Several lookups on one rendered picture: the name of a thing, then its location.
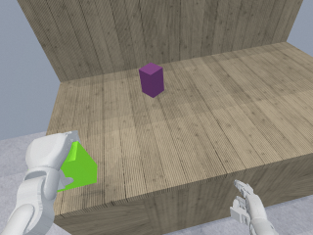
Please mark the right robot forearm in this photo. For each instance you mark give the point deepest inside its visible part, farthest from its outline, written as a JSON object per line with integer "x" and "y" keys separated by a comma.
{"x": 261, "y": 226}

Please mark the sponge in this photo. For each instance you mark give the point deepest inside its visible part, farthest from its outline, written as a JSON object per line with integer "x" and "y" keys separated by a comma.
{"x": 79, "y": 166}

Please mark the table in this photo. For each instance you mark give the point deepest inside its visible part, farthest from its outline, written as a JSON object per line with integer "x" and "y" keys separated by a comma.
{"x": 237, "y": 104}

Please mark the robot right hand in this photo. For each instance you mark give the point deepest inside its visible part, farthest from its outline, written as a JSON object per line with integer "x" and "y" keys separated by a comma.
{"x": 245, "y": 210}

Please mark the left robot forearm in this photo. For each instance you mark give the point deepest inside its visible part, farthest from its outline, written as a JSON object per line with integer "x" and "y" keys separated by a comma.
{"x": 34, "y": 211}

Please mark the robot left hand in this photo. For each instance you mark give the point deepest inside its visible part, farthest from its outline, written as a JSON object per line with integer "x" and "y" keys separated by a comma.
{"x": 51, "y": 151}

